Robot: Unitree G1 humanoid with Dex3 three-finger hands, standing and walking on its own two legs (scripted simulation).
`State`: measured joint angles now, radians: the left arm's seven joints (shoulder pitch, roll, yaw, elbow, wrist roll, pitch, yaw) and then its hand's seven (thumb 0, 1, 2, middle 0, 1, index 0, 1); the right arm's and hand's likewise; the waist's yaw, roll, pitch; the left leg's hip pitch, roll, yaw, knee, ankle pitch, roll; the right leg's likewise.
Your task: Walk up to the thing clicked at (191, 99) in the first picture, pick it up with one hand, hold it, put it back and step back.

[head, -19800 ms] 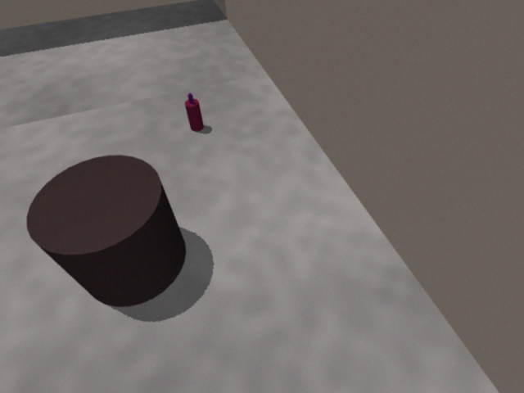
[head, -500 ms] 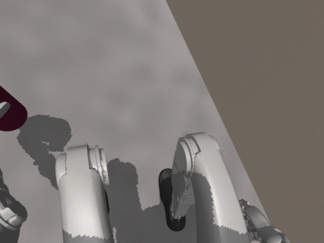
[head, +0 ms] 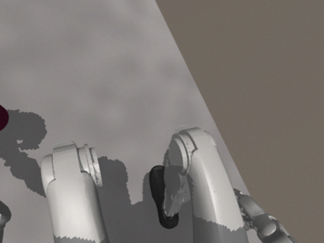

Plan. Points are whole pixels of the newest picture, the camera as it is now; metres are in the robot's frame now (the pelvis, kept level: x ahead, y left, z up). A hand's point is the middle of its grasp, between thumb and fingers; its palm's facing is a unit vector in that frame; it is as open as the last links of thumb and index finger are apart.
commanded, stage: lower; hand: left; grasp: from the side
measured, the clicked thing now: out of the picture +0.42 +0.37 -0.13
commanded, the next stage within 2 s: loosen in 0.40 s
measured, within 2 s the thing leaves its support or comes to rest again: neither
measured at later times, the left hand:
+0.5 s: hand out of the picture +0.42 +0.39 -0.16, palm faces +0.57 -0.82 -0.05, open 11.4 cm
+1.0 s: hand out of the picture +0.43 +0.39 -0.14, palm faces +0.58 -0.81 -0.02, open 11.2 cm
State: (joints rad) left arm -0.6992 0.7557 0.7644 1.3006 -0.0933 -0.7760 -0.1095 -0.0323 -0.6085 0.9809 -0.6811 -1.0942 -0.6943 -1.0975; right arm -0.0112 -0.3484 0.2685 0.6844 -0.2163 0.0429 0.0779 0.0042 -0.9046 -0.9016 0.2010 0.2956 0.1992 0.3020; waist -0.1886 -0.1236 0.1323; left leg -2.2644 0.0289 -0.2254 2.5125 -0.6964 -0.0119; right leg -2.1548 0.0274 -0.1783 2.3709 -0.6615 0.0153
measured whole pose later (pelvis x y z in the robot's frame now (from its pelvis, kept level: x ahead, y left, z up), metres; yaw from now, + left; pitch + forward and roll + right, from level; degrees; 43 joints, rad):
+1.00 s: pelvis -0.01 +0.01 -0.01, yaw -3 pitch +18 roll -15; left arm -0.71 0.90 0.73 1.37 -0.13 -0.89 -0.07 -0.02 -0.42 0.62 -0.75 -0.84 -0.78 -0.81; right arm -0.11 -0.38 0.41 0.61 -0.28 0.06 0.09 0.00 -0.90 -0.89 0.20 0.30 0.20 0.30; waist -0.20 -0.19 0.23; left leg -2.24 0.03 -0.30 2.60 -0.70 0.01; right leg -2.10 0.06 -0.23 2.39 -0.63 0.05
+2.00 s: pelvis +0.00 +0.00 +0.03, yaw +2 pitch +28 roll -10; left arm -0.56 0.93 0.77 1.04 0.05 -0.33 -0.15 -0.01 -0.48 0.09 -0.09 -0.09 -0.09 -0.09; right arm 0.03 -0.32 0.16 0.64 -0.07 0.11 0.06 0.00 -0.92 -0.90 0.20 0.30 0.20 0.30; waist -0.09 -0.09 0.01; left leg -2.23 0.03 -0.17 2.40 -0.67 0.01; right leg -2.13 0.02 -0.14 2.29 -0.65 0.02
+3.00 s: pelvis +0.08 +0.01 +0.40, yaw +11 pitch +12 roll -3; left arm 0.41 0.23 0.01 0.06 -0.03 0.28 0.19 0.00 -0.42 0.12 -0.07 -0.08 -0.07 -0.08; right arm 0.30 -0.21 0.04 0.49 0.04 -0.05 -0.17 0.01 -0.90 -0.90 0.20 0.30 0.20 0.30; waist -0.05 0.05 -0.16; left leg -0.75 0.05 -0.03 1.05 -0.50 0.00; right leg -0.70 0.02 -0.05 0.97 -0.48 0.01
